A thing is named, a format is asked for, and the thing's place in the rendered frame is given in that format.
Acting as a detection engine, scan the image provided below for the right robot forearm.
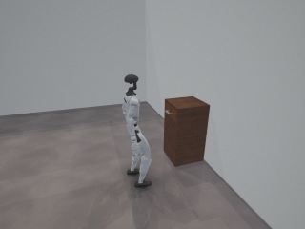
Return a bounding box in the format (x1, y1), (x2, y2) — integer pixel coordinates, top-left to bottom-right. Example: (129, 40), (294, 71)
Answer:
(127, 118), (137, 143)

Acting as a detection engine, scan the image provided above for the right robot upper arm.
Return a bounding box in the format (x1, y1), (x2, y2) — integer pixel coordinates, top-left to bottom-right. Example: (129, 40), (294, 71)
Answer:
(126, 96), (139, 123)

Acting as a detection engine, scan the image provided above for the right robot hand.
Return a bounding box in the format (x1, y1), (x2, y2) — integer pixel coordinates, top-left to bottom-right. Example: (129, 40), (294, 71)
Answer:
(131, 141), (141, 157)

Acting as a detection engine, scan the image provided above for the cabinet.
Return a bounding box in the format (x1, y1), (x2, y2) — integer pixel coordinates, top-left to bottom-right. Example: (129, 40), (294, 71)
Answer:
(163, 96), (211, 167)

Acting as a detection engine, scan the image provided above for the right robot thigh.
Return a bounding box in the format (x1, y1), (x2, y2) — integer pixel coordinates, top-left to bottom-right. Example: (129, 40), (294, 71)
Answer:
(134, 131), (151, 163)

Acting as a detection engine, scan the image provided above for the right robot foot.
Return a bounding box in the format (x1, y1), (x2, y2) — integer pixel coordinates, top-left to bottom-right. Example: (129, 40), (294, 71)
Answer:
(134, 180), (152, 188)

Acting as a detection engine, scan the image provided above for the drawer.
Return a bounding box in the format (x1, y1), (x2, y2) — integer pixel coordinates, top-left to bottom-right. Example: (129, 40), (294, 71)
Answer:
(165, 103), (177, 122)

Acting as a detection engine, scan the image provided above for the left robot upper arm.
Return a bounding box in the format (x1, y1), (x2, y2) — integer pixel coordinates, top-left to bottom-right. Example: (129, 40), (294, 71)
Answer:
(122, 90), (128, 112)

